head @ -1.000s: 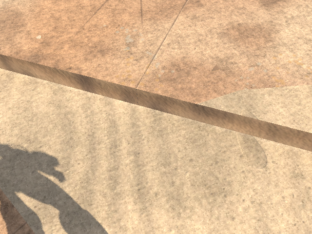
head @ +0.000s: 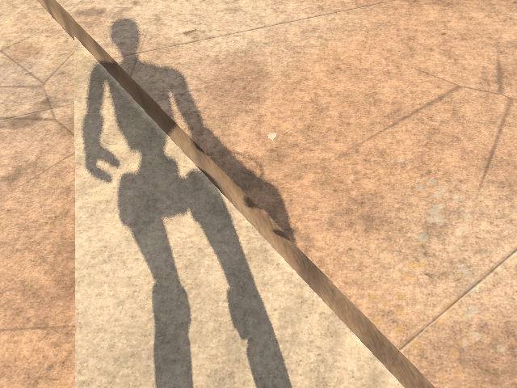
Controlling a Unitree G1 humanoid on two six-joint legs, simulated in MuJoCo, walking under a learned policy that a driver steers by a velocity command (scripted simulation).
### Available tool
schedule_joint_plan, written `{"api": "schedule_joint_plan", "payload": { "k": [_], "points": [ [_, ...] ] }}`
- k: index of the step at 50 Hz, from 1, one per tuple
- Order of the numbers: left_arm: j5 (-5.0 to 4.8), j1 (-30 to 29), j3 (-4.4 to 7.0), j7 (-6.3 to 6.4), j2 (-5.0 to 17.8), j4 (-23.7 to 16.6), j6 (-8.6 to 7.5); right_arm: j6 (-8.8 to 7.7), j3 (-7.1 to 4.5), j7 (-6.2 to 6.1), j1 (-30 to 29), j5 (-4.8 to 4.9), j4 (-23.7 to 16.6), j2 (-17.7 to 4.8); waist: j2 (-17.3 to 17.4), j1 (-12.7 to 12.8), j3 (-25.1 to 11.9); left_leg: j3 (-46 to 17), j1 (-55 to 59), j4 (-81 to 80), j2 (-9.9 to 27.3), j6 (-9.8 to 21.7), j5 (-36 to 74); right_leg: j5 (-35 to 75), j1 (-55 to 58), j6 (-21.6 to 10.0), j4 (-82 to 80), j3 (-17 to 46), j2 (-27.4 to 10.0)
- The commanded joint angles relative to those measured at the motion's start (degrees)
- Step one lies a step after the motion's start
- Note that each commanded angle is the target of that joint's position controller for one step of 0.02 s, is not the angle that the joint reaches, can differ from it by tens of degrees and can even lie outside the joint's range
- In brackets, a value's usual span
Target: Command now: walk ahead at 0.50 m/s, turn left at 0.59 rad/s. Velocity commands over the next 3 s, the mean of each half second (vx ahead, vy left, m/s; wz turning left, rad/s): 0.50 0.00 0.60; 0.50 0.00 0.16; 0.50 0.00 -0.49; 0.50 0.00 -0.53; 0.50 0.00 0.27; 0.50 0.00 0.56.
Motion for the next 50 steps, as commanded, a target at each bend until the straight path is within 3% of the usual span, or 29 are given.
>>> {"api": "schedule_joint_plan", "payload": {
  "k": [1, 3, 6, 11, 15, 18, 19, 20, 21, 22, 23, 24, 25, 26, 27, 29, 32, 35, 38, 41, 43, 44, 45, 46, 47, 48, 49, 50],
  "points": [
    [0.25, 3.8, 1.68, 0.57, 5.8, -1.2, -0.2, -0.53, -1.8, 0.46, -3.9, -0.09, -6.8, -5.5, -9.5, 2.7, -0.1, -1.1, -17.4, 1.6, 7.2, -0.5, 6.0, -2.8, 15.2, -8.0, -17.3, 17.7, -15.6],
    [-0.21, 4.3, 1.93, 0.54, 6.3, 0.1, -0.62, 0.06, -1.34, 0.73, -4.2, 0.12, -7.3, -3.2, -9.6, 2.3, 0.3, 0.2, -17.2, -1.0, 7.7, -0.9, 7.3, 1.7, 14.0, -8.9, -19.3, 12.7, -15.3],
    [-0.06, 5.1, 2.68, 0.66, 8.5, 1.9, -0.66, 0.34, -0.91, 0.8, -7.2, -0.29, -8.6, -2.1, -7.3, 2.6, 0.9, 0.4, -19.9, -7.3, 8.2, -1.8, 12.0, 8.1, 15.5, -10.1, -20.8, 7.8, -16.6],
    [-0.5, 6.1, 2.88, 1.06, 10.2, 4.2, 0.22, -0.48, -0.31, 2.32, -14.4, -0.1, -9.9, -0.7, -6.3, 4.9, 2.3, 4.0, -17.0, -22.4, 7.4, -1.2, 24.5, 13.0, 17.8, -8.0, -20.7, -1.7, -15.2],
    [-1.4, 8.6, 3.34, 0.99, 12.1, 6.1, 1.29, -0.6, -0.28, 3.77, -19.3, 0.24, -12.0, -0.7, -6.2, 5.9, 4.4, 7.0, -15.5, -29.7, 6.4, 1.1, 22.4, 17.0, 22.7, -6.8, -19.1, -5.1, -17.0],
    [-2.24, 8.2, 4.21, 1.37, 14.7, 6.3, 2.24, -0.21, -1.66, 4.05, -16.2, -0.47, -12.3, -3.3, -8.2, 2.4, 1.2, 11.4, -6.8, -31.8, 1.8, 4.5, 13.6, 43.2, 25.7, -5.1, -9.2, -8.6, -17.3],
    [-2.51, 7.7, 4.46, 1.6, 15.5, 6.2, 2.61, 0.04, -2.79, 3.89, -10.4, -0.61, -11.1, -5.3, -8.2, -1.3, -2.1, 12.7, 1.0, -33.7, -0.6, 6.3, 12.7, 50.9, 24.8, -4.4, -0.4, -10.0, -16.5],
    [-2.55, 7.3, 4.1, 1.83, 14.6, 5.9, 2.66, 0.38, -4.6, 3.14, -0.5, -0.41, -8.4, -8.1, -6.5, -6.5, -7.0, 12.0, 15.8, -37.2, -2.4, 8.6, 16.8, 49.0, 18.2, -2.6, 12.2, -11.3, -14.6],
    [0.03, 9.4, 2.4, 1.64, 9.8, 4.6, 2.23, 1.09, -5.94, 1.74, 6.8, 0.23, -6.5, -12.6, 3.3, -7.6, -11.9, -3.2, 33.7, -36.9, 7.5, 12.2, 19.4, 15.5, 1.1, -0.3, 30.7, -10.8, -11.1],
    [0.41, 11.4, 0.51, 0.88, 5.1, 0.6, 0.43, 0.25, -6.01, 1.72, 3.2, 0.18, -8.8, -17.3, 14.9, -1.8, -19.7, -39.0, 47.4, -46.7, 20.9, 24.4, 6.1, -22.8, -20.7, 2.3, 49.8, -2.1, 1.2],
    [-1.38, 5.2, 1.77, -0.01, 11.0, 0.1, -1.47, -0.69, -4.66, 2.13, 4.6, -0.22, -9.1, -12.0, 6.3, -6.5, -20.8, -39.5, 46.7, -51.0, 20.8, 22.4, 2.0, -19.5, -26.6, 1.4, 52.7, 7.5, -1.9],
    [-2.74, 1.5, 1.68, -0.35, 11.1, -1.4, -2.29, -1.45, -3.86, 2.09, 3.1, -0.6, -8.3, -9.6, 4.3, -5.7, -13.0, -31.2, 39.9, -51.1, 18.9, 19.9, 4.9, -14.5, -28.4, 0.4, 49.9, 6.5, -4.0],
    [-1.77, 1.4, 1.37, 0.09, 10.1, -0.9, -2.49, -1.9, -3.37, 2.08, -0.3, -0.43, -8.3, -8.2, -2.0, -2.5, -7.8, -24.6, 30.4, -51.3, 16.3, 17.8, 11.4, -10.3, -25.2, 0.5, 44.5, 6.3, -6.3],
    [-0.4, 1.9, 1.71, 0.5, 10.3, -0.4, -2.18, -2.09, -2.89, 1.93, -3.5, -0.58, -8.6, -6.8, -2.0, -0.3, -5.7, -20.2, 23.7, -51.9, 14.1, 16.5, 17.3, -8.1, -21.3, 1.1, 39.3, 6.5, -7.9],
    [-0.02, 3.0, 1.92, 0.41, 10.4, -0.1, -1.44, -2.14, -2.48, 1.72, -5.4, -1.11, -9.2, -6.1, -0.7, 1.5, -4.3, -17.9, 18.9, -53.3, 12.7, 16.2, 21.0, -6.5, -18.0, 1.6, 37.4, 6.6, -8.6],
    [0.47, 3.5, 1.72, 0.48, 9.1, 0.0, -0.25, -2.43, -2.54, 1.21, -5.7, -1.05, -8.4, -6.3, -0.1, 2.5, -3.3, -15.3, 13.5, -54.8, 11.6, 16.9, 26.7, -5.1, -15.8, 3.3, 33.6, 5.4, -8.3],
    [0.74, -1.3, 0.85, 0.6, 6.8, -1.3, 0.41, -2.42, -2.86, 0.13, -3.9, -0.8, -6.7, -7.7, -0.4, 1.3, -1.3, -10.1, 9.3, -55.2, 9.2, 15.6, 28.9, 3.4, -15.5, 5.3, 22.3, 4.1, -6.9],
    [0.13, -6.4, -0.37, -0.37, 4.4, -1.3, 0.05, -2.46, -2.32, -0.04, -1.6, -0.71, -4.4, -6.9, 1.5, -2.0, -0.8, -4.8, 8.0, -55.2, 7.1, 12.3, 23.9, 17.4, -9.8, 4.9, 8.5, 2.4, -5.4],
    [-1.07, -10.4, -0.33, -1.16, 5.5, -2.3, -0.13, -2.83, -2.34, 0.4, 1.7, -0.58, -1.8, -7.9, 2.1, -4.2, 1.0, -6.2, 12.6, -55.2, 10.2, 12.0, 19.8, 19.8, -10.3, 3.0, 3.8, 2.6, -5.2],
    [-1.2, -12.6, 0.04, -1.94, 6.9, -3.7, -0.28, -2.34, -2.55, 0.5, 3.8, -0.79, 0.4, -8.3, 1.9, -4.7, 2.5, -7.3, 22.1, -52.8, 14.3, 11.4, 24.1, 12.7, -15.5, -0.2, 1.0, 2.8, -4.9],
    [-1.39, -10.5, 0.35, -2.36, 7.3, -3.6, -0.31, -1.8, -2.79, 0.2, 3.2, -0.85, 1.2, -8.6, 2.7, -3.3, 2.2, -6.3, 26.2, -50.2, 15.3, 9.9, 32.3, 7.1, -14.2, -2.2, -0.1, 2.2, -4.1],
    [-1.26, -7.3, 0.81, -2.38, 8.1, -2.9, -0.29, -1.52, -2.82, -0.01, 1.9, -0.98, 1.1, -8.9, 3.0, -1.3, 0.1, -4.5, 27.0, -46.4, 14.5, 9.0, 42.6, 5.0, -9.4, -3.4, -0.7, 0.8, -2.3],
    [-1.09, -0.6, 1.89, -2.21, 9.7, -0.9, -0.28, -1.14, -2.6, -0.23, 0.7, -1.26, 0.7, -8.5, 1.8, 2.2, -4.6, -1.3, 26.4, -38.2, 11.9, 7.5, 52.3, 6.8, -0.1, -4.9, -2.1, -1.1, 0.0],
    [-0.84, 7.6, 2.87, -2.01, 12.4, 0.6, -0.14, -0.98, -1.89, -0.69, 0.7, -2.08, -0.5, -7.3, -1.0, 5.4, -11.5, 1.8, 19.4, -25.4, 9.2, 5.4, 48.0, 11.3, 14.4, -7.7, 0.0, 5.2, -4.3],
    [-0.6, 13.1, 4.37, -1.9, 18.0, 0.9, 0.22, -1.87, -0.73, -0.46, 6.9, -2.3, -2.1, -3.8, -13.3, 4.0, -18.6, 5.7, -2.5, -3.3, 0.4, -0.1, 24.7, 4.9, 35.1, -17.5, -2.5, 30.6, -16.7],
    [-1.99, 15.1, 3.62, -2.28, 14.1, 2.1, 0.38, -2.91, -0.26, -0.19, 5.4, -2.22, -2.1, -3.6, -16.3, 5.3, -19.6, 0.4, -14.6, 4.4, -3.1, -1.2, -6.9, -6.0, 40.9, -19.8, -11.5, 46.3, -20.0],
    [-2.15, 12.2, 2.71, -2.01, 11.5, 1.3, 0.55, -3.89, -0.91, 0.46, 0.5, -0.51, -3.4, -6.8, -11.6, 5.9, -12.3, -2.2, -20.0, 7.3, 0.6, -0.4, -4.4, -12.9, 36.0, -17.1, -13.0, 41.6, -19.3],
    [-1.42, 9.1, 2.6, -1.67, 10.7, 0.2, 1.03, -4.6, -0.75, 0.7, -3.7, -0.15, -4.3, -6.7, -6.7, 5.6, -7.0, -1.2, -20.1, 5.2, 2.9, -0.1, -0.1, -10.9, 28.7, -15.4, -13.8, 35.6, -17.2]
  ]
}}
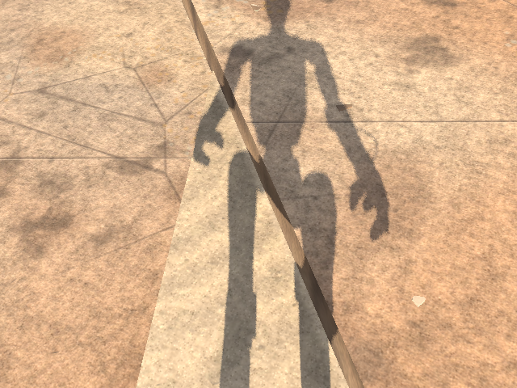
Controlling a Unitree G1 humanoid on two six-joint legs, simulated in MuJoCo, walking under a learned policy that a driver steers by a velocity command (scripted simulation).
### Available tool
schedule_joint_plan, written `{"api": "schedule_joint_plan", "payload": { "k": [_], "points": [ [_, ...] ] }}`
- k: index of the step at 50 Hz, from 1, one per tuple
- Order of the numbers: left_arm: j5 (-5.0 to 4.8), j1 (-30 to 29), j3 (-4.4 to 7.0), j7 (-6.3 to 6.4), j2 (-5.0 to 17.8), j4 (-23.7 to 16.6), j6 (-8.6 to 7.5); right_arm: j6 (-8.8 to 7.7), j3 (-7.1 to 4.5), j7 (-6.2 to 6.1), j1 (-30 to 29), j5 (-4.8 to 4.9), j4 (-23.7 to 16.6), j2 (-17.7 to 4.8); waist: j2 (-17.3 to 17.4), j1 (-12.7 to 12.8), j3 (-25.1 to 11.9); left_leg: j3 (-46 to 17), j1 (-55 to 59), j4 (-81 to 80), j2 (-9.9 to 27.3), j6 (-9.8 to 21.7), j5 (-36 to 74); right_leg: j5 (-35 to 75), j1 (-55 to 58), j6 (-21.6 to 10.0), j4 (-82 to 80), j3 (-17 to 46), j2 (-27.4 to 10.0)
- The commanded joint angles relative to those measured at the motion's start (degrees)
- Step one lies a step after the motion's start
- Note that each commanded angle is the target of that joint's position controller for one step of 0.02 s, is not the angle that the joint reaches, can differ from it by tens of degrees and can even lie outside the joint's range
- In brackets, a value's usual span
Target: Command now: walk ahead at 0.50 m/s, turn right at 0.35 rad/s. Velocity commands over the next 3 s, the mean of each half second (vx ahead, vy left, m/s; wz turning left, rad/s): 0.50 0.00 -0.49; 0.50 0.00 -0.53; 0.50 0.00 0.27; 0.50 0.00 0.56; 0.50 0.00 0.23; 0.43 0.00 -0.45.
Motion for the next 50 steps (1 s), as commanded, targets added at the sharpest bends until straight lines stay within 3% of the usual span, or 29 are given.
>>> {"api": "schedule_joint_plan", "payload": {
  "k": [1, 3, 7, 8, 9, 12, 15, 18, 19, 20, 21, 22, 23, 24, 26, 27, 31, 34, 35, 36, 40, 43, 44, 45, 46, 47, 48, 49, 50],
  "points": [
    [0.37, 8.0, 2.62, 0.77, 8.5, -2.1, 0.66, -3.29, -1.21, 0.4, -6.3, -0.04, -8.0, -6.9, -1.7, 4.7, -3.4, -2.2, -28.9, 8.4, 5.4, -0.3, 4.5, -7.0, 25.7, -11.5, -17.1, 30.3, -17.6],
    [0.71, 6.3, 2.14, 1.34, 7.0, -2.9, 0.84, -3.09, -1.57, 0.15, -5.5, -1.39, -8.3, -6.0, -3.7, 1.9, -2.7, -1.9, -23.2, 1.7, 7.0, -1.5, 8.1, 3.9, 19.8, -10.7, -18.6, 25.4, -14.2],
    [0.33, 7.7, 3.0, 2.79, 9.1, -2.1, 1.19, -2.19, -0.95, -0.45, -7.7, -1.48, -8.6, -3.5, -5.1, 1.7, -2.1, 0.3, -21.9, -8.8, 6.0, -5.0, 12.9, 16.8, 15.2, -11.1, -19.0, 19.2, -12.1],
    [1.41, 11.9, 3.57, 2.34, 9.9, 1.3, 2.09, -0.05, 0.65, 0.99, -6.4, -5.0, -7.6, -1.3, -3.7, 1.1, -2.1, 3.9, -17.0, -9.8, 5.4, -5.0, 15.2, 20.2, 11.4, -8.7, -18.2, 15.3, -8.8],
    [1.28, 12.2, 3.66, 2.05, 9.4, 1.5, 2.55, 0.81, 0.87, 1.56, -7.5, -4.78, -7.9, -0.3, -5.1, 1.4, -1.6, 4.7, -15.9, -12.2, 4.9, -4.8, 18.3, 20.5, 10.1, -7.3, -17.6, 13.7, -6.9],
    [0.89, 13.7, 3.78, 1.85, 7.9, 1.7, 3.11, 1.08, 1.06, 1.77, -13.3, -3.02, -9.1, -1.5, -6.5, 3.9, -1.1, 4.1, -16.6, -17.9, 5.2, -4.6, 24.4, 15.9, 11.9, -5.8, -16.6, 16.4, -7.1],
    [1.81, 15.2, 4.45, 2.21, 8.7, 1.4, 3.42, 0.04, 1.2, 1.44, -18.0, -2.41, -10.7, -2.5, -5.2, 5.7, -0.5, 3.1, -17.5, -23.3, 4.5, -4.1, 22.5, 16.9, 17.2, -6.3, -13.7, 21.1, -9.7],
    [2.24, 12.7, 4.91, 2.75, 9.5, 0.3, 3.34, -0.99, 0.65, 0.61, -13.4, -2.12, -9.7, -4.0, -6.0, 2.8, -2.1, 2.2, -8.1, -29.2, 2.9, -2.0, 17.7, 20.7, 17.7, -4.0, -8.1, 24.3, -10.4],
    [1.93, 11.5, 4.83, 2.65, 9.2, 0.0, 3.14, -1.53, 0.28, 0.05, -8.1, -2.23, -8.2, -4.4, -5.4, -0.1, -3.9, 2.7, -0.6, -33.0, 2.1, -0.9, 17.7, 23.1, 16.3, -2.9, -2.9, 23.7, -8.3],
    [1.17, 11.7, 4.21, 2.2, 7.1, -0.3, 2.63, -2.38, -0.49, -0.63, -2.4, -3.07, -7.2, -6.8, -1.1, -2.9, -8.2, -1.0, 9.3, -36.1, 6.6, 0.9, 16.2, 20.5, 13.3, -1.4, 8.0, 19.9, -4.5],
    [-0.19, 13.8, 2.91, 2.19, 2.5, -2.0, 2.23, -2.46, -1.4, -1.49, 4.0, -4.1, -7.3, -11.0, 7.5, -4.4, -16.2, -16.0, 22.8, -38.4, 20.4, 4.0, 8.3, 2.6, 4.1, 0.3, 23.3, 12.3, 0.1],
    [0.09, 18.3, 2.92, 2.4, 2.9, -3.1, 2.81, -1.07, -2.52, -1.07, 2.6, -3.44, -6.7, -14.3, 19.3, -1.0, -17.0, -35.7, 26.5, -44.4, 27.7, 9.1, 4.8, -24.2, -9.0, 1.4, 32.8, 5.6, 5.7],
    [2.06, 16.7, 3.36, 2.97, 6.4, -0.5, 4.04, -0.3, -1.56, -0.75, 0.1, -2.95, -7.1, -8.4, 6.9, -0.4, -9.5, -31.7, 20.0, -43.8, 26.0, 8.9, -2.1, -20.4, -12.3, 1.4, 39.1, 5.9, 0.1],
    [2.58, 13.2, 3.42, 2.32, 6.0, -0.4, 4.25, -0.26, -0.44, -0.54, -2.2, -2.51, -7.3, -4.5, 2.0, -0.5, -4.4, -24.1, 13.5, -45.3, 22.9, 8.3, -0.7, -15.9, -11.2, 1.6, 39.2, 5.4, -1.2],
    [3.06, 10.5, 3.08, 1.24, 4.0, -0.8, 4.93, -0.9, 0.33, -0.59, -3.7, -2.45, -6.3, -2.6, 4.0, 0.6, -0.1, -12.0, 7.0, -47.8, 18.5, 7.3, 12.3, -11.6, -9.1, 2.4, 37.1, 3.9, -4.2],
    [3.22, 10.4, 2.89, 0.91, 3.4, -0.9, 5.43, -1.36, 0.2, -0.56, -2.9, -2.54, -5.6, -2.8, 5.6, 0.4, -0.9, -8.7, 6.9, -47.7, 17.4, 7.4, 18.0, -10.7, -8.8, 2.8, 39.7, 2.6, -4.2],
    [2.77, 5.5, 2.66, 0.12, 2.8, -2.9, 5.92, -2.79, -0.26, -0.05, -0.1, -2.1, -3.5, -3.3, 4.2, 0.4, -1.6, -2.0, 9.3, -48.6, 18.0, 8.9, 27.0, -7.2, -13.6, 3.4, 40.9, 2.9, -5.1],
    [3.14, 0.7, 2.46, 0.62, 1.7, -4.9, 6.48, -2.82, -0.48, -0.25, 4.4, -2.35, -1.2, -3.5, 4.7, -1.0, -1.2, -1.5, 14.3, -49.2, 20.6, 11.3, 28.3, -9.8, -23.2, 3.0, 53.3, 1.9, -4.7],
    [2.81, -1.2, 2.21, 1.43, 0.2, -5.9, 7.0, -2.7, -0.66, -0.18, 7.2, -2.76, 0.1, -3.5, 6.5, -1.5, -1.7, -1.9, 17.9, -48.8, 22.0, 12.4, 26.7, -14.4, -29.8, 2.2, 65.7, 0.7, -4.1],
    [2.49, -3.9, 2.11, 2.28, -0.1, -7.3, 7.21, -2.68, -0.6, -0.16, 8.7, -2.83, 1.2, -3.0, 4.7, -1.4, -0.1, -1.9, 20.3, -49.4, 23.3, 12.3, 22.4, -17.4, -37.2, 1.1, 72.8, 2.8, -4.3],
    [1.83, -15.7, -0.79, 4.87, -6.1, -13.1, 6.68, -3.45, 0.4, -0.2, 15.9, -4.09, 7.3, -0.8, -0.5, -1.6, 5.8, 0.7, 26.0, -49.4, 24.9, 8.3, 14.4, -25.3, -61.4, -3.7, 91.3, 4.6, -3.3],
    [1.96, -21.0, -3.19, 3.8, -8.9, -18.6, 6.46, -3.21, 1.12, -0.8, 14.0, -3.34, 10.6, -0.2, -1.4, 2.6, 8.1, 9.0, 14.7, -53.5, 19.7, 3.5, 12.8, -21.7, -56.1, -4.4, 76.6, 2.2, -5.2],
    [2.35, -21.6, -3.11, 3.19, -8.0, -19.6, 6.72, -2.93, 1.05, -1.23, 13.2, -3.19, 11.1, -1.1, 0.2, 2.5, 7.8, 11.6, 12.0, -56.0, 18.4, 4.0, 15.6, -20.5, -52.0, -3.5, 71.7, -1.3, -5.1],
    [2.55, -21.5, -3.61, 2.06, -8.1, -20.0, 6.73, -2.45, 1.21, -1.88, 10.9, -2.08, 10.3, -2.1, 0.5, 3.4, 6.9, 15.8, 8.8, -59.7, 17.5, 5.1, 23.6, -18.3, -42.8, -3.7, 61.6, -5.1, -6.9],
    [2.46, -21.1, -3.98, 1.55, -8.6, -19.4, 6.64, -2.08, 1.6, -2.16, 11.4, -1.28, 10.5, -1.0, 0.0, 2.1, 5.8, 18.3, 5.8, -61.4, 16.0, 6.1, 35.2, -16.3, -32.4, -4.5, 53.7, -8.3, -6.0],
    [1.7, -17.4, -4.05, 1.27, -9.0, -17.5, 6.49, -1.97, 1.78, -1.88, 10.0, -0.45, 9.4, -1.9, 1.2, 2.5, 3.2, 20.2, 2.8, -59.6, 16.3, 7.4, 58.2, -14.9, -18.8, -5.8, 45.7, -12.4, -4.1],
    [2.07, -12.1, -3.36, 1.3, -7.9, -15.1, 6.54, -2.07, 0.99, -1.64, 10.5, 0.24, 9.4, -5.0, 5.3, 4.3, -1.9, 18.8, 6.3, -53.1, 18.2, 8.4, 87.7, -13.9, -10.2, -6.4, 43.5, -15.1, -0.6],
    [2.14, -3.9, -2.6, 1.44, -6.6, -12.2, 6.36, -2.02, -0.12, -1.32, 10.1, 0.3, 9.7, -8.6, 10.6, 7.9, -7.9, 17.3, 12.2, -42.1, 19.4, 7.7, 104.8, -15.0, -3.8, -7.2, 39.4, -14.0, 1.5],
    [1.5, 6.7, -1.43, 1.68, -4.7, -9.1, 5.56, -1.84, -1.26, -0.53, 9.8, 1.02, 10.0, -11.0, 13.7, 12.6, -14.5, 16.0, 14.1, -27.4, 19.2, 6.8, 108.8, -13.4, 8.1, -8.3, 28.7, -11.2, 4.0]
  ]
}}
Over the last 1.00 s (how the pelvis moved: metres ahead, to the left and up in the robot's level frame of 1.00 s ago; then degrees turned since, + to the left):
0.55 0.12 -0.01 20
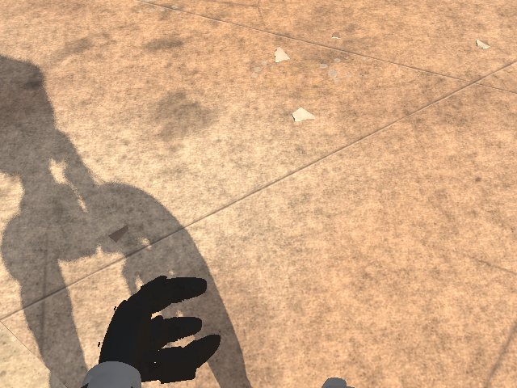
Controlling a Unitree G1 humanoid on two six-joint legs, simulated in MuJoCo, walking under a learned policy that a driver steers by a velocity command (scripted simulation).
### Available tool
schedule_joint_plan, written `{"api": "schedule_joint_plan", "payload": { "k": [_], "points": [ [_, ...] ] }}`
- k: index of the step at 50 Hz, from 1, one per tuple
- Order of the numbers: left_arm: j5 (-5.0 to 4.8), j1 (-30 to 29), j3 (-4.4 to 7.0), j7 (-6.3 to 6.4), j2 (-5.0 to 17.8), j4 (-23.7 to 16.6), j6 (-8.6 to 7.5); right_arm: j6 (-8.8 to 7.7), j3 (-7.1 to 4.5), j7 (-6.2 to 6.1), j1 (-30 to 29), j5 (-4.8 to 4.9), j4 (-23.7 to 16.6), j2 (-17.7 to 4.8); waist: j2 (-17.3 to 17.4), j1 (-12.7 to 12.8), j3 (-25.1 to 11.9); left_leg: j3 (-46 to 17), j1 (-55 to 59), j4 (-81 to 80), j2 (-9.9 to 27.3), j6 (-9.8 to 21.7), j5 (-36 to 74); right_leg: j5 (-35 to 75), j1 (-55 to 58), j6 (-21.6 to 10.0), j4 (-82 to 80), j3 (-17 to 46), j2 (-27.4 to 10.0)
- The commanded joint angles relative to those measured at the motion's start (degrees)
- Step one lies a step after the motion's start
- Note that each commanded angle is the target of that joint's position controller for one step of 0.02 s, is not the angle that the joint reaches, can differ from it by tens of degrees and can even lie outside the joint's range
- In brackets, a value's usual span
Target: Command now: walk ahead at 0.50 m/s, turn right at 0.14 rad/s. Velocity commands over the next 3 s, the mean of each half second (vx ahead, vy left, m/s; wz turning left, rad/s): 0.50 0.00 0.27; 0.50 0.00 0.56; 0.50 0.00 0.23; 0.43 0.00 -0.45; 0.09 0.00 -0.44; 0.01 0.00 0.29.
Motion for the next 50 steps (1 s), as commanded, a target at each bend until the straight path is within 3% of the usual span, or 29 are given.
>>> {"api": "schedule_joint_plan", "payload": {
  "k": [1, 2, 3, 4, 5, 6, 7, 8, 12, 14, 18, 21, 25, 26, 27, 28, 29, 30, 31, 32, 33, 36, 39, 43, 44, 45, 46, 48, 50],
  "points": [
    [0.94, 26.7, 5.39, 0.65, 12.1, 4.2, -1.27, -1.68, -4.83, 1.13, -2.6, 1.52, -5.2, -18.6, 15.4, 17.3, -20.4, -7.4, -20.9, 44.7, 8.1, 8.0, 79.3, -1.1, 54.0, -4.8, -20.8, 15.1, 1.0],
    [0.05, 27.2, 7.99, 0.74, 21.5, 7.2, -2.02, -1.89, -3.38, 3.64, -0.3, 1.77, -9.9, -9.2, -8.9, 10.9, -26.3, -12.5, -41.0, 72.6, -7.4, 2.4, -4.6, 16.2, 65.7, -8.9, -39.1, 51.9, -20.2],
    [0.01, 29.1, 8.92, 1.11, 21.5, 9.0, -1.62, -2.36, -4.16, 4.31, -4.4, 0.87, -10.7, -9.4, -2.7, 12.3, -28.0, -27.6, -44.5, 80.8, -10.0, 4.0, 0.9, 20.3, 61.7, -4.5, -49.1, 59.6, -19.4],
    [0.8, 23.5, 8.31, 1.04, 19.4, 10.3, -2.16, -1.9, -3.78, 3.84, -6.0, 1.7, -12.4, -5.9, -0.6, 6.9, -18.6, -25.9, -49.5, 83.7, -7.3, 4.7, 5.0, 9.0, 54.0, -3.4, -48.3, 52.0, -20.8],
    [2.43, 32.4, 4.46, -1.99, 11.2, 17.2, -5.23, -3.18, -4.16, 5.25, -11.6, -3.43, -13.3, -9.1, -5.6, 11.2, -1.2, -34.4, -59.1, 85.7, -7.4, 6.8, 13.1, -0.5, 40.8, -0.4, -45.2, 38.9, -12.7],
    [2.12, 30.1, 4.25, -2.49, 8.8, 19.9, -6.22, -3.06, -3.19, 5.29, -11.0, -5.7, -13.4, -6.2, -3.4, 6.8, -1.6, -32.3, -61.9, 84.7, -6.5, 9.1, 14.0, 1.1, 38.6, -0.2, -42.2, 30.8, -12.0],
    [2.75, 24.9, 3.0, -2.63, 5.1, 20.5, -6.49, -2.81, -1.73, 5.28, -11.2, -4.66, -14.0, -2.1, 3.2, 2.3, -3.0, -32.3, -61.0, 83.4, -4.4, 11.0, 16.9, 1.8, 33.8, 1.8, -43.7, 28.3, -12.9],
    [3.0, 22.3, 1.99, -2.38, 2.5, 21.1, -6.68, -2.67, -0.67, 5.53, -10.9, -3.47, -13.4, 0.3, 2.5, 0.1, -3.3, -32.5, -60.9, 80.2, -2.5, 12.3, 19.6, 3.3, 30.5, 3.7, -47.0, 27.3, -13.0],
    [4.56, 19.8, 0.66, -1.55, 2.5, 23.4, -7.75, -3.4, -1.32, 5.71, -18.0, -1.54, -14.1, -4.4, -0.5, -3.5, -6.0, -28.6, -66.2, 81.6, -3.5, 14.4, 19.7, 12.4, 29.9, 7.6, -54.3, 15.1, -10.7],
    [4.59, 19.7, 1.74, -1.54, 7.6, 22.0, -8.25, -4.48, -2.49, 6.22, -23.7, -1.01, -15.2, -7.2, -2.6, -1.8, -6.3, -22.6, -60.4, 71.1, -4.1, 12.4, 22.7, 20.3, 29.5, 9.7, -57.7, 5.5, -7.0],
    [5.92, 33.7, 2.02, -0.34, 11.8, 25.6, -8.99, -4.55, -3.24, 6.55, -31.2, -0.19, -17.3, -7.0, -3.7, 3.5, -2.9, -22.3, -68.9, 59.4, -5.6, 7.2, 22.3, 49.6, 51.1, 11.4, -58.3, 4.5, -11.6],
    [5.04, 32.5, 3.06, -1.28, 15.4, 23.8, -8.93, -3.26, -3.73, 6.1, -32.6, -0.29, -18.0, -7.7, -4.8, 2.0, -2.0, -16.0, -61.2, 45.5, -8.2, 7.6, 23.5, 58.5, 55.0, 15.1, -60.9, -2.3, -9.5],
    [2.58, 30.3, 4.94, -1.59, 22.5, 22.0, -8.53, -1.23, -5.81, 5.14, -20.2, -1.65, -14.7, -12.6, -6.9, -4.4, 1.5, -8.3, -35.4, 32.6, -13.8, 5.4, 13.2, 92.7, 48.9, 21.6, -50.1, -6.7, -11.7],
    [2.32, 27.7, 5.92, -1.13, 24.6, 20.2, -7.66, -1.47, -6.76, 3.98, -12.0, -1.8, -11.3, -15.0, -6.0, -6.0, 1.9, -8.6, -30.0, 25.8, -14.6, 6.2, 14.6, 97.5, 49.3, 25.4, -42.7, -6.4, -11.5],
    [3.01, 24.8, 6.73, -1.47, 25.6, 19.7, -6.57, -1.95, -8.44, 2.35, 6.0, -1.5, -3.8, -17.0, 3.1, -12.2, -1.2, -11.6, -14.6, 14.0, -14.2, 9.3, 29.3, 81.4, 45.4, 28.1, -19.9, -5.7, -7.8],
    [-5.47, 19.4, 5.38, 2.93, 15.3, 16.3, -6.9, 0.78, -5.37, 2.34, -2.9, 2.69, -5.3, -9.5, 11.4, -8.7, -5.3, -19.8, -11.8, 5.3, -3.3, 14.1, 46.3, 9.3, 39.1, 18.0, 2.8, -3.5, 2.3],
    [-2.07, 18.8, 2.83, 2.99, 7.3, 11.6, -8.37, 0.49, -4.13, 2.04, -8.8, 0.4, -9.1, -10.9, 18.9, -1.3, -8.2, -32.1, 0.7, 24.6, 1.6, 19.5, 65.5, -10.7, 15.8, 14.5, 22.9, 7.0, 2.7],
    [-1.03, 23.1, 2.06, 2.0, 5.9, 9.3, -10.23, -0.01, -4.0, 2.18, -7.7, -0.21, -11.0, -12.4, 11.2, 0.1, -19.3, -42.4, 7.8, 26.1, 8.7, 27.4, 62.2, -11.6, 8.5, 12.6, 28.5, 15.2, 2.5],
    [-1.77, 20.2, 2.88, 1.33, 10.5, 5.7, -11.8, 0.42, -5.5, 1.71, -6.0, 0.75, -12.0, -13.7, 3.7, -1.6, -22.1, -46.6, 9.8, 19.1, 8.5, 30.1, 37.5, -6.4, 4.2, 11.7, 23.0, 17.7, 1.7],
    [-1.95, 19.5, 3.17, 0.86, 12.2, 4.5, -12.28, 0.61, -6.67, 0.9, -12.0, 2.47, -13.4, -15.8, -0.5, 2.4, -16.4, -48.5, 0.8, 11.6, 6.5, 27.5, 15.2, 0.3, 3.5, 10.3, 11.1, 17.5, -1.1],
    [-1.7, 17.6, 3.53, 0.89, 13.4, 5.3, -11.44, 0.49, -5.85, 0.53, -17.9, 2.28, -15.9, -14.1, -2.8, 4.6, -8.2, -49.1, -10.4, 7.6, 5.6, 25.5, 10.0, 1.8, 4.8, 11.0, 5.2, 17.2, -3.0],
    [-1.03, 14.2, 3.41, 1.62, 13.6, 4.6, -8.79, 0.35, -5.35, 0.26, -22.0, 1.29, -18.7, -14.1, -4.6, 6.6, 0.3, -39.9, -37.4, 4.5, 0.4, 21.2, 14.8, 0.1, 22.0, 14.1, -21.5, 12.1, -4.3],
    [-2.3, 12.6, 2.99, 1.79, 12.3, 4.6, -8.02, 1.6, -6.62, -0.92, -13.6, 1.86, -16.6, -17.1, 4.2, 3.2, -6.3, -34.1, -40.3, 8.2, -4.4, 16.8, 10.6, 19.2, 38.7, 15.8, -35.0, 9.4, 0.2],
    [-2.54, 20.0, 5.72, 2.4, 15.7, 7.1, -7.37, 2.04, -5.01, -0.43, -11.4, 1.93, -17.3, -10.0, 4.5, 6.9, -6.7, -35.3, -41.7, 22.5, -6.7, 9.4, -7.0, 17.4, 50.5, 12.9, -42.0, 11.4, -1.0],
    [-1.45, 27.8, 7.07, 2.75, 19.3, 8.1, -7.4, 1.42, -3.67, -0.14, -12.5, 1.23, -18.6, -5.0, -2.2, 10.2, -10.4, -29.4, -49.0, 40.7, -11.0, 5.8, -12.0, 9.5, 60.2, 8.2, -45.6, 23.8, -12.2],
    [0.08, 31.4, 7.97, 2.59, 24.1, 7.7, -6.88, 0.1, -3.0, 0.32, -8.8, 1.48, -21.8, -2.9, -17.4, 7.4, -14.5, -23.8, -59.7, 58.5, -13.4, 3.9, -18.7, -0.7, 67.7, 0.6, -56.0, 51.7, -24.5],
    [-0.46, 30.1, 8.62, 2.54, 24.1, 8.1, -6.94, -0.39, -3.71, 0.77, -7.1, 2.99, -21.8, -7.0, -19.2, 6.3, -13.5, -23.7, -67.8, 69.9, -8.6, 3.5, -14.2, -18.1, 67.4, -4.2, -59.6, 64.3, -27.6],
    [-0.98, 24.5, 7.15, 2.68, 17.4, 8.0, -6.85, 0.45, -4.59, 0.8, -14.9, 2.27, -22.3, -9.7, -8.4, 6.9, -3.3, -21.5, -69.0, 73.9, -4.1, 3.4, -3.2, -10.2, 57.0, -0.9, -58.8, 44.6, -21.5],
    [-0.09, 19.7, 6.2, 2.25, 14.0, 8.6, -6.75, 1.35, -5.19, 0.78, -16.8, 1.54, -23.0, -9.5, -6.2, 3.8, -0.3, -22.6, -60.9, 67.8, -1.8, 3.3, 0.9, 6.1, 46.6, 1.5, -59.3, 30.4, -15.9]
  ]
}}
Over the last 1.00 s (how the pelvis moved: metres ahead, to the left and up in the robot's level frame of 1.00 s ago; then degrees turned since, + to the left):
0.48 -0.12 0.01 -33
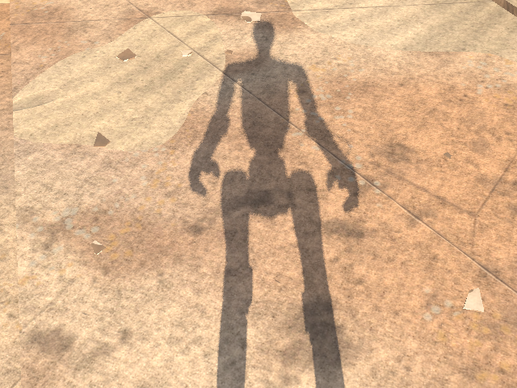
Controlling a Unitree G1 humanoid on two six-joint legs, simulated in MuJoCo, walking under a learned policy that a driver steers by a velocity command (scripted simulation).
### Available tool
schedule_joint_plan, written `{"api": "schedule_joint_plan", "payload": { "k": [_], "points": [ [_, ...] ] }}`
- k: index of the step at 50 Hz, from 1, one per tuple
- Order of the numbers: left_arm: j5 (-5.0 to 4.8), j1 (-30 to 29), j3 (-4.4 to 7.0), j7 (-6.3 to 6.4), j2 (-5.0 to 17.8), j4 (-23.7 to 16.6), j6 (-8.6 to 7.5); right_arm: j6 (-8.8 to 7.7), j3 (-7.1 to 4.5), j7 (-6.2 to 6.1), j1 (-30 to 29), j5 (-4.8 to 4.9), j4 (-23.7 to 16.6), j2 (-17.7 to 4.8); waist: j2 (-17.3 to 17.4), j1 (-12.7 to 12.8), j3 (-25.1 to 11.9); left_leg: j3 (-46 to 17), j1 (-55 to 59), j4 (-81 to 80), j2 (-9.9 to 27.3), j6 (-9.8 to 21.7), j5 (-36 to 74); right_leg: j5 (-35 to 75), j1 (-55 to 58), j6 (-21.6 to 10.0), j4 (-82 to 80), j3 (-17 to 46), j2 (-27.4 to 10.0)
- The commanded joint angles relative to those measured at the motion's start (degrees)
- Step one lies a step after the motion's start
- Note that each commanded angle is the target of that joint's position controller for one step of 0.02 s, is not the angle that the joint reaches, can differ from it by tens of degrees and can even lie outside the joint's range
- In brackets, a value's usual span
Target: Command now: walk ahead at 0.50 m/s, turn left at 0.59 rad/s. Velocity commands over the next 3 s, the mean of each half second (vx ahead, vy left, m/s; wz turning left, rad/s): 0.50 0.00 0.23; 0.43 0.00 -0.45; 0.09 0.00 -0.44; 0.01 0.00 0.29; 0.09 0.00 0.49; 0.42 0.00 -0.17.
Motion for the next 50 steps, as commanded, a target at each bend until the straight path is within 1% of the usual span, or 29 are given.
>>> {"api": "schedule_joint_plan", "payload": {
  "k": [1, 4, 7, 12, 14, 15, 16, 17, 18, 19, 20, 21, 22, 23, 25, 28, 32, 37, 39, 40, 41, 42, 43, 44, 45, 46, 47, 48, 50],
  "points": [
    [0.34, -0.5, 2.41, -0.02, 6.5, -2.0, -0.62, -0.16, -0.66, 0.35, -4.0, -0.37, -7.0, -2.0, -9.3, 0.4, 3.4, -2.5, -14.8, -0.3, 6.5, -0.4, 5.2, 0.3, 10.8, -9.5, -21.2, 16.0, -13.5],
    [0.0, 1.7, 3.29, 0.31, 7.7, 0.7, -0.71, 0.51, 0.18, 0.68, -7.7, -0.66, -8.7, -0.1, -7.3, 1.1, 2.7, -1.3, -14.1, -10.0, 7.0, -1.1, 8.8, 10.6, 12.9, -10.8, -22.9, 8.3, -13.9],
    [-0.43, 3.2, 3.98, 0.19, 9.9, 2.8, -0.51, 0.16, 1.34, 1.61, -11.1, -0.78, -9.2, 1.7, -6.0, 2.0, 1.9, 0.3, -7.8, -24.0, 6.8, -0.6, 14.6, 13.4, 12.9, -10.8, -23.6, 3.1, -13.5],
    [-2.52, 6.1, 4.96, -0.75, 13.3, 5.8, 0.28, -0.47, 1.14, 2.68, -18.2, -0.24, -11.0, -0.3, -6.8, 3.9, 4.9, 4.4, -0.6, -38.7, 4.6, 1.6, 14.4, 13.9, 16.3, -10.0, -23.0, 0.8, -14.8],
    [-2.87, 6.2, 5.23, -0.87, 14.6, 6.9, 0.88, -0.83, 0.34, 2.67, -16.1, -0.62, -10.8, -1.7, -7.3, 1.5, 3.8, 6.9, 6.2, -44.3, 2.0, 3.9, 12.7, 26.6, 18.2, -8.9, -17.3, -0.7, -14.7],
    [-3.06, 7.1, 4.85, -0.97, 13.9, 7.7, 1.04, -0.89, -0.8, 2.33, -10.3, -1.01, -8.8, -3.4, -6.2, -1.5, 0.3, 8.4, 16.7, -47.7, 0.0, 5.4, 14.3, 36.1, 17.0, -7.8, -9.4, -2.8, -12.4],
    [-2.46, 7.3, 4.01, -0.99, 12.2, 7.8, 0.8, -0.79, -2.38, 1.66, -1.2, -1.31, -6.6, -6.5, -5.6, -6.0, -5.3, 5.1, 31.8, -46.3, 2.3, 7.3, 15.9, 35.3, 9.7, -5.8, 2.4, -4.8, -9.8],
    [-0.62, 8.7, 1.84, -1.51, 6.9, 5.0, -0.21, -0.64, -3.81, 0.67, 7.6, -2.67, -5.8, -13.5, 6.3, -7.9, -14.8, -18.6, 54.8, -46.2, 20.2, 15.0, 16.0, 10.0, -12.2, -1.6, 26.7, -6.9, -3.1],
    [-1.51, 8.7, 1.52, -1.62, 6.6, 5.2, -1.5, -0.74, -3.32, 0.69, 9.9, -2.0, -4.9, -12.4, 11.7, -8.1, -21.3, -37.1, 56.5, -55.3, 27.3, 20.1, 12.0, -17.9, -21.2, -1.0, 38.9, 2.0, 1.5],
    [-3.25, 4.7, 3.19, -1.72, 11.2, 4.4, -1.81, -0.99, -2.2, 0.88, 7.3, -1.81, -4.4, -9.0, 6.5, -8.1, -13.4, -29.4, 50.1, -56.0, 25.1, 17.4, 9.3, -15.0, -26.4, -1.5, 42.9, 4.7, -1.6],
    [-3.45, 1.5, 3.07, -1.62, 10.7, 3.4, -1.58, -1.18, -1.34, 0.92, 3.4, -1.48, -4.4, -6.3, 5.4, -6.3, -7.8, -20.7, 42.5, -56.9, 22.3, 14.9, 9.3, -10.1, -26.5, -1.9, 41.2, 3.2, -4.0],
    [-2.49, 0.2, 3.08, -1.33, 9.9, 3.5, -0.99, -1.47, -0.57, 1.17, -0.8, -1.46, -4.3, -4.0, 3.3, -4.0, -3.5, -15.2, 34.7, -59.3, 19.7, 13.4, 10.8, -6.1, -24.4, -1.6, 37.8, 2.8, -5.8],
    [-1.88, 1.1, 3.44, -1.14, 9.6, 3.8, -0.08, -2.02, -0.17, 1.37, -3.8, -1.73, -4.3, -2.3, 4.8, -1.8, -1.1, -11.0, 28.6, -61.8, 17.9, 12.2, 12.5, -3.0, -20.8, -1.3, 34.9, 3.6, -7.1],
    [-2.0, 2.9, 3.36, -1.11, 8.2, 4.4, 0.93, -2.56, -0.14, 1.49, -5.7, -2.07, -4.0, -1.7, 5.3, 0.0, 0.2, -8.0, 24.4, -64.2, 17.0, 11.6, 13.2, -1.0, -17.6, -0.8, 34.1, 3.9, -7.3],
    [-2.1, 3.1, 3.11, -0.89, 6.1, 4.4, 2.18, -3.74, -0.5, 1.44, -6.5, -2.53, -2.8, -1.9, 3.6, 1.3, 1.6, -3.2, 21.4, -66.7, 17.1, 11.7, 18.5, 2.4, -17.2, 0.1, 32.5, 4.5, -6.8],
    [-1.54, -0.3, 3.04, -1.1, 5.2, 3.1, 2.38, -4.16, -1.11, 0.56, -5.1, -2.79, -0.6, -3.2, 1.5, 1.1, 3.0, 3.1, 23.0, -67.4, 16.8, 10.9, 23.8, 10.7, -19.8, 0.6, 24.7, 5.7, -6.3],
    [-1.26, -7.7, 2.23, -2.73, 3.8, 0.8, 2.19, -3.97, -1.81, -0.35, -3.5, -2.05, 1.4, -5.3, 1.0, -1.4, 5.3, 9.6, 24.5, -68.1, 16.4, 8.8, 23.8, 20.2, -16.6, -0.7, 10.3, 1.6, -5.2],
    [-1.34, -13.3, 2.43, -4.35, 5.1, -2.9, 2.66, -2.41, -3.1, -0.67, -0.8, -0.65, 4.1, -7.8, 0.7, -2.8, 7.5, 12.4, 34.3, -63.8, 19.4, 6.7, 27.5, 12.1, -17.5, -4.3, 2.7, -1.6, -4.3],
    [-1.33, -10.9, 3.36, -4.61, 6.9, -3.5, 2.86, -1.52, -3.62, -0.98, -1.4, -0.36, 4.2, -9.7, 2.5, -0.7, 4.8, 13.9, 36.3, -56.0, 19.1, 5.2, 45.4, 5.4, -11.2, -6.6, 2.0, -5.4, -0.8],
    [-1.45, -4.9, 4.46, -4.55, 8.6, -2.3, 2.91, -0.92, -3.67, -1.13, -2.3, -0.24, 4.1, -10.2, 2.5, 2.9, 1.3, 15.5, 35.4, -47.0, 17.7, 3.9, 53.5, 4.6, -2.9, -8.1, 0.4, -7.5, 2.1],
    [-1.37, 4.4, 6.48, -3.91, 12.5, 0.2, 2.94, -0.57, -3.11, -1.41, -2.3, -0.38, 3.6, -9.2, 0.6, 7.2, -3.4, 17.0, 30.0, -32.9, 14.3, 1.5, 54.1, 8.6, 10.9, -10.0, -2.7, -7.4, 5.3],
    [-1.15, 10.2, 8.27, -2.57, 19.3, 0.7, 3.14, -0.96, -1.84, -1.72, -0.5, -2.15, 1.3, -5.4, -10.5, 7.2, -9.1, 17.5, 11.4, -11.2, 9.2, -2.8, 29.4, 19.4, 28.9, -15.5, -3.5, 12.4, -6.4],
    [-0.84, 6.3, 7.92, -2.74, 21.8, -1.8, 2.5, -2.65, 0.15, -1.16, 2.8, -2.68, -0.5, -1.0, -19.5, 2.3, -18.7, 6.0, -4.9, 7.1, -2.7, -5.9, -14.6, 23.2, 41.3, -26.8, -12.8, 42.8, -19.1],
    [-0.71, 6.3, 6.64, -3.16, 17.2, -3.0, 2.22, -4.02, -0.83, -0.45, -1.7, -0.95, -0.6, -5.9, -10.5, 5.8, -20.6, -2.6, -8.6, 9.5, 0.8, -4.5, -13.3, 27.3, 41.7, -24.2, -13.8, 38.6, -18.0],
    [-0.88, 4.3, 5.94, -3.05, 14.4, -3.0, 1.92, -4.51, -0.61, -0.38, -5.1, -0.01, -1.7, -5.9, -8.0, 5.0, -14.3, -1.8, -10.3, 7.2, 3.0, -3.3, -9.8, 31.6, 35.5, -22.0, -12.3, 29.4, -15.9],
    [-1.5, 1.1, 5.53, -2.87, 12.7, -3.2, 1.92, -4.48, -0.58, -1.03, -6.3, -1.01, -1.4, -5.5, -2.5, 2.8, -8.4, -1.1, -9.7, 2.2, 5.5, -3.1, -6.0, 34.8, 27.1, -19.5, -12.1, 22.9, -13.0],
    [-1.62, -1.6, 4.98, -2.43, 10.6, -3.8, 2.11, -3.86, -1.17, -1.61, -6.8, -2.12, -1.3, -6.6, -2.8, 1.2, -6.0, -0.9, -6.8, -1.9, 7.2, -3.1, -3.7, 36.4, 20.3, -18.1, -13.0, 18.9, -11.3],
    [-0.8, -3.1, 4.75, -2.12, 10.3, -4.6, 2.33, -2.91, -1.45, -1.7, -6.4, -2.22, -1.5, -6.9, -3.9, -0.4, -5.0, -1.1, -3.1, -3.2, 7.5, -3.2, -2.5, 38.6, 14.7, -17.7, -14.2, 17.7, -10.2],
    [-0.15, -4.1, 5.07, -1.7, 11.3, -5.0, 2.36, -1.5, -1.12, -1.92, -5.0, -2.49, -1.5, -5.2, -4.2, -2.0, -5.0, -0.3, -0.7, -7.1, 6.5, -4.2, -1.0, 44.4, 9.8, -17.9, -15.0, 15.5, -9.1]
  ]
}}
Over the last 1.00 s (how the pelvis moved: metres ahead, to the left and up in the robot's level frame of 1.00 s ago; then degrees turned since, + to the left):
0.63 -0.04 0.12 29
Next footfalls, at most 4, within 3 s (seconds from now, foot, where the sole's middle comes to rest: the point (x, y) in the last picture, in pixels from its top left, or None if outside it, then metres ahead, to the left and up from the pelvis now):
0.32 left None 0.29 0.16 -0.76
0.82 right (319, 358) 0.60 -0.09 -0.76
1.32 left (257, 303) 0.76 0.07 -0.76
1.62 right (338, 358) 0.60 -0.14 -0.76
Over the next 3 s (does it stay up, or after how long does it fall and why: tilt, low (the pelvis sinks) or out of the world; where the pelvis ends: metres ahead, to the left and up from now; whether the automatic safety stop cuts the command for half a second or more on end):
stays up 0.84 0.07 0.02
